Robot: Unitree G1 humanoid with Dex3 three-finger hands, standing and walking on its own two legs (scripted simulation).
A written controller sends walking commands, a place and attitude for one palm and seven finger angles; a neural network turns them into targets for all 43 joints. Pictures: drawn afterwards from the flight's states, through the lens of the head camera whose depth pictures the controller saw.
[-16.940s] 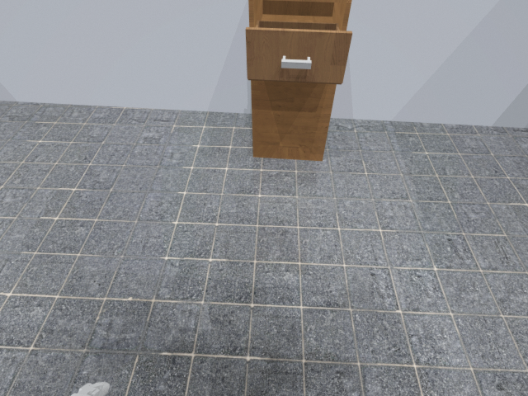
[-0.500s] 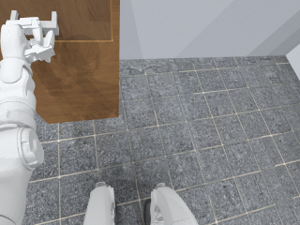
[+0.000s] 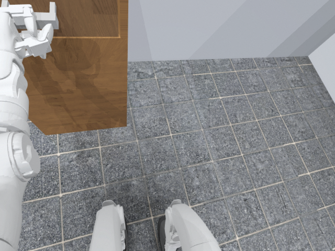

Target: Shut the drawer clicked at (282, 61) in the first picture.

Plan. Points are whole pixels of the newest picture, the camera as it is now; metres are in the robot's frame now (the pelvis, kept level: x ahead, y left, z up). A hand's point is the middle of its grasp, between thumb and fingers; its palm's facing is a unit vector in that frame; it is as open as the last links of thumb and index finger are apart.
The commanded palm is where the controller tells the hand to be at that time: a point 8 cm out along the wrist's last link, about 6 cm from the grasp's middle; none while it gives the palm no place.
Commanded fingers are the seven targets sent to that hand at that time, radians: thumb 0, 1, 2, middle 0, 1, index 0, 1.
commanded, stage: pull the fist back off the drawer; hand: left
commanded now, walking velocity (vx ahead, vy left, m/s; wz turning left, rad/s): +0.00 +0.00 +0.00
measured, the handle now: (29, 13) +0.62 +0.24 +0.08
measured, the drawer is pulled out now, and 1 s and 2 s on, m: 0.00 0.00 0.00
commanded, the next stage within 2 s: draw the hand back to the body in 0.48 s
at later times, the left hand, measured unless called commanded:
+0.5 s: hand (50, 42) +0.55 +0.20 +0.08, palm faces +0.10 -0.99 -0.02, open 2.9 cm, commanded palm +0.53 +0.23 +0.09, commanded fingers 0.00 0.90 0.90 -1.40 -1.60 -1.40 -1.60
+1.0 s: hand (14, 65) +0.43 +0.21 +0.15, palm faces +0.13 -0.99 -0.04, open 3.2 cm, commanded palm +0.39 +0.25 +0.16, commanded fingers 0.00 0.90 0.90 -1.40 -1.60 -1.40 -1.60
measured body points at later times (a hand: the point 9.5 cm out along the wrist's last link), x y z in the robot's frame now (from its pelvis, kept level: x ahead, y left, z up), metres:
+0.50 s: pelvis +0.02 +0.00 +0.01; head +0.17 +0.04 +0.44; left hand +0.54 +0.25 +0.08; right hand +0.03 -0.26 -0.09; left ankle +0.08 +0.09 -0.62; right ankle +0.03 -0.12 -0.62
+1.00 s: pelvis +0.07 -0.01 +0.07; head +0.13 +0.00 +0.52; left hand +0.42 +0.26 +0.15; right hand +0.19 -0.27 -0.03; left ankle +0.08 +0.09 -0.62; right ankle +0.03 -0.12 -0.62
